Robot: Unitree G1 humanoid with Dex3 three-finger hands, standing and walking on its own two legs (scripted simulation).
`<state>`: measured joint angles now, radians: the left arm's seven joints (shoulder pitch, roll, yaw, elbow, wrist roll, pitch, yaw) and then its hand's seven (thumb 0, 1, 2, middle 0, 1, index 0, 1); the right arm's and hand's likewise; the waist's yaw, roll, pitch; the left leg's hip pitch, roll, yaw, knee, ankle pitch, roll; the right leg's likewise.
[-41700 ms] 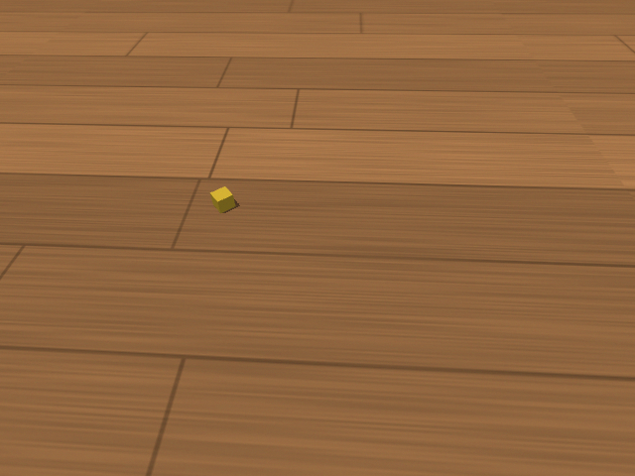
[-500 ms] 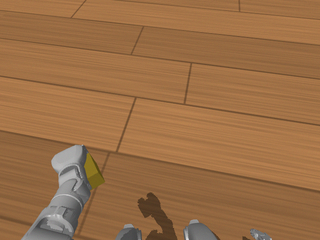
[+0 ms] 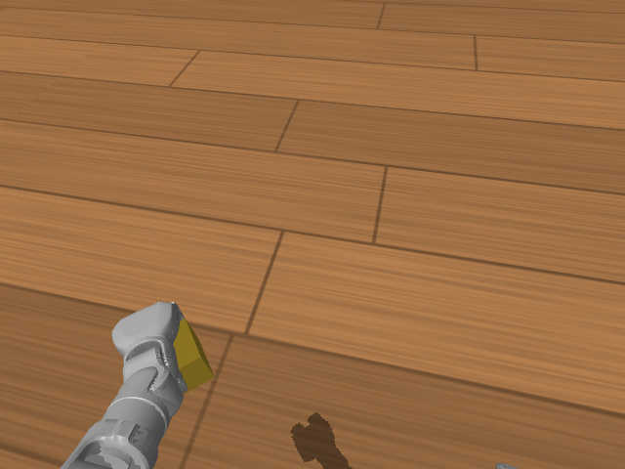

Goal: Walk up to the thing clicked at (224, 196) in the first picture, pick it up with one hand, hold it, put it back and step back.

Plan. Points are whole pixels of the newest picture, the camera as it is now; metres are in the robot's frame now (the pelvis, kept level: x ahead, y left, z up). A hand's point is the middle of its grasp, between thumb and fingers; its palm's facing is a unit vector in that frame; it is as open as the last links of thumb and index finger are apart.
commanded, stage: hold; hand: left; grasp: from above
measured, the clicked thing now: (176, 360) +0.33 +0.22 -0.11
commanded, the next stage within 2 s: crouch in 1.94 s
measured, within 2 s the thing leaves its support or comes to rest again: neither
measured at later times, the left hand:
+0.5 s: hand (154, 354) +0.31 +0.22 -0.03, palm faces -0.38 -0.18 -0.91, open 10.4 cm
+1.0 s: hand (148, 358) +0.30 +0.22 -0.01, palm faces -0.38 -0.18 -0.91, open 10.4 cm
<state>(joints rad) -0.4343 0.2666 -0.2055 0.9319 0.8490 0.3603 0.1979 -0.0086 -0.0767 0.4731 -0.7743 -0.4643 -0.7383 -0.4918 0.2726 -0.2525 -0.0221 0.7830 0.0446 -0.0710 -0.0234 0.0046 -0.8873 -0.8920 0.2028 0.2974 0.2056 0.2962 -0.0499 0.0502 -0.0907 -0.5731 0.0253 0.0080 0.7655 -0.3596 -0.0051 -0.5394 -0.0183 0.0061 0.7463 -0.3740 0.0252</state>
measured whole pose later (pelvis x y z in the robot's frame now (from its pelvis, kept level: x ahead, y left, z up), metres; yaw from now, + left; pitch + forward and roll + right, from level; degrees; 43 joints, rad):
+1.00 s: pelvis -0.01 +0.00 +0.02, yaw -1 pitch +2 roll +0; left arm -0.32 0.29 -0.27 0.67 0.88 0.42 0.03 -0.01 -0.02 0.44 -0.71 -0.51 -0.68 -0.53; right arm 0.21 -0.26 0.00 0.72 0.06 -0.06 -0.01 0.01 -0.89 -0.89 0.20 0.30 0.20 0.30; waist 0.00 0.07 -0.04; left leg -0.33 0.02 0.03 0.55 -0.26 0.00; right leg -0.31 -0.02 0.02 0.55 -0.28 0.02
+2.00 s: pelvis +0.00 -0.01 +0.03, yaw -1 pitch +1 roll +0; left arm -0.31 0.29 -0.30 0.59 0.88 0.46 -0.04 -0.01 -0.01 0.43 -0.70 -0.52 -0.66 -0.54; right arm 0.20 -0.26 0.01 0.70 0.07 -0.05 -0.02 0.01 -0.89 -0.89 0.20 0.30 0.20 0.30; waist 0.01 0.07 -0.04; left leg -0.27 0.02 0.03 0.49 -0.24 -0.01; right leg -0.27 -0.02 0.02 0.51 -0.27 0.02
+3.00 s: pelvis -0.06 +0.00 -0.21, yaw -2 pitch +36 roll -3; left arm -0.85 0.32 0.00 1.36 0.94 0.24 0.46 -0.01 -0.07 0.46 -0.77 -0.47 -0.74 -0.46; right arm 0.21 -0.22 -0.03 0.81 -0.07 -0.12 0.08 0.00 -0.88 -0.89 0.20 0.30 0.21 0.30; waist -0.15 0.08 -0.22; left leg -1.74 0.05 -0.03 1.73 -0.61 0.00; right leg -1.70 0.01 0.01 1.71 -0.63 0.03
